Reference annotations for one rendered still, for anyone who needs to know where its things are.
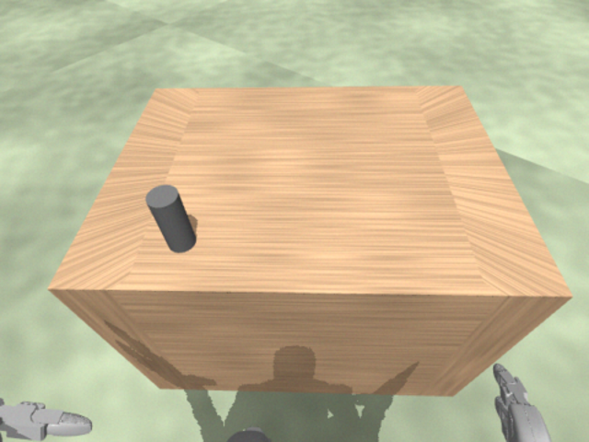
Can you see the right robot hand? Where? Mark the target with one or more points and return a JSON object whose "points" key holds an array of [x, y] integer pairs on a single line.
{"points": [[521, 422]]}

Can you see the left robot hand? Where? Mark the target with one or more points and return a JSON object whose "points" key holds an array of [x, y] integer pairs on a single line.
{"points": [[30, 420]]}

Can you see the can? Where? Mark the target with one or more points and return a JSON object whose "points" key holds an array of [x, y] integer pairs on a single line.
{"points": [[170, 215]]}

